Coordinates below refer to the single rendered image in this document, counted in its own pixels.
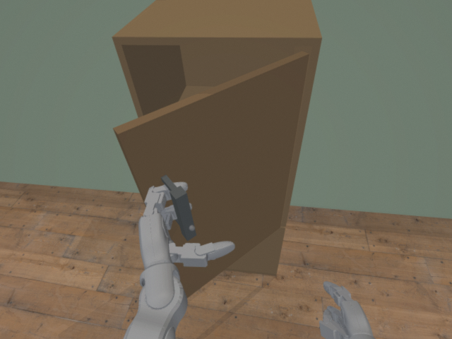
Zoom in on cupboard door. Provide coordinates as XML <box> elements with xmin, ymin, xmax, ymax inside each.
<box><xmin>113</xmin><ymin>51</ymin><xmax>309</xmax><ymax>298</ymax></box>

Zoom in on right robot hand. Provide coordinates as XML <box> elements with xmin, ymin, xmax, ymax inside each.
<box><xmin>319</xmin><ymin>281</ymin><xmax>373</xmax><ymax>339</ymax></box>

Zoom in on left robot hand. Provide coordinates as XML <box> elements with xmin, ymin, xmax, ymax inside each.
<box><xmin>138</xmin><ymin>182</ymin><xmax>235</xmax><ymax>269</ymax></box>

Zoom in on left robot forearm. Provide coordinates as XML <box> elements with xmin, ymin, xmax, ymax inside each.
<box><xmin>123</xmin><ymin>263</ymin><xmax>188</xmax><ymax>339</ymax></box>

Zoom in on handle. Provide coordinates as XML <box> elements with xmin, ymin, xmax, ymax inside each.
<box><xmin>161</xmin><ymin>175</ymin><xmax>196</xmax><ymax>241</ymax></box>

